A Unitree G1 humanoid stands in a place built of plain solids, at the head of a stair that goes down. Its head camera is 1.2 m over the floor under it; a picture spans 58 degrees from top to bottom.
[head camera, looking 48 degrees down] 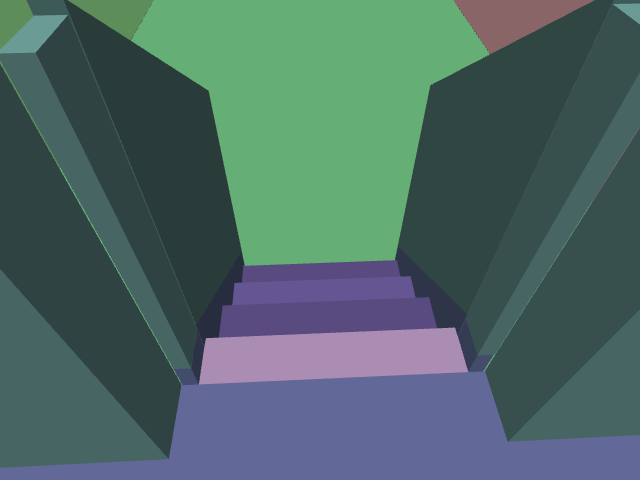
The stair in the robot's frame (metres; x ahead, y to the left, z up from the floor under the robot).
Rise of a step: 0.17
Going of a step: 0.23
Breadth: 0.79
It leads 3 degrees to the left of straight ahead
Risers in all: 4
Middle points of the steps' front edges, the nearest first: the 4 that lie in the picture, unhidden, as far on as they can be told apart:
0.69 -0.04 0.00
0.92 -0.03 -0.17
1.16 -0.01 -0.34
1.39 0.00 -0.51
